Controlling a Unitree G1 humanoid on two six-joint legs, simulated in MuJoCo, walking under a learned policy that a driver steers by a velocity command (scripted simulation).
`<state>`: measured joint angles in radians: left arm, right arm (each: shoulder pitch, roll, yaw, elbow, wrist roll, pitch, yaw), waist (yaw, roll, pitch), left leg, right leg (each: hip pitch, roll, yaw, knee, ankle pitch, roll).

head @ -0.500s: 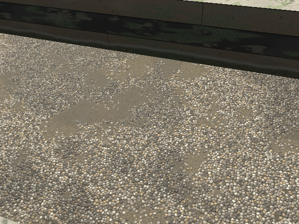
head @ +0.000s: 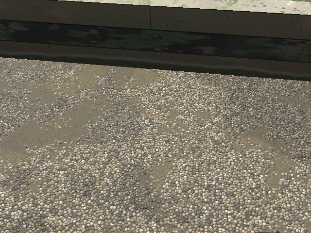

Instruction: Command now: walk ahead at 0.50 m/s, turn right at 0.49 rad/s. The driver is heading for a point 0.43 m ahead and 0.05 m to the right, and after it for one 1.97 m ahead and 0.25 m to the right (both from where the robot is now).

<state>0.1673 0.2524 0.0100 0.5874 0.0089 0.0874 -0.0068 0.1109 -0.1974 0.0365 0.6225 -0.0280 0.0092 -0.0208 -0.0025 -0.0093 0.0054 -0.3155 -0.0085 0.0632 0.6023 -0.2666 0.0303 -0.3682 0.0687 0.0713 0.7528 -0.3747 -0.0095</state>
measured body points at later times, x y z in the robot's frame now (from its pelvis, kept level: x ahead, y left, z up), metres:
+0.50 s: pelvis +0.01 +0.01 -0.01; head +0.01 +0.00 +0.44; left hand +0.28 +0.16 -0.06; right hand +0.14 -0.26 -0.09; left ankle +0.04 +0.10 -0.73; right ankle +0.03 -0.10 -0.73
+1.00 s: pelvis +0.04 +0.01 -0.01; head +0.02 +0.01 +0.44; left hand +0.29 +0.14 -0.08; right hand +0.13 -0.25 -0.09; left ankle +0.04 +0.10 -0.73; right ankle +0.03 -0.10 -0.73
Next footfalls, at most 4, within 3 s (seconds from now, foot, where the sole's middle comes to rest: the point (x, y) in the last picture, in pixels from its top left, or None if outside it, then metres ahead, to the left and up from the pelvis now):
none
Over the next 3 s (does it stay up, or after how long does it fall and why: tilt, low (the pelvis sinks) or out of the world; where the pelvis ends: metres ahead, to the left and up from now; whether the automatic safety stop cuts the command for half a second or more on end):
stays up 0.04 0.01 -0.01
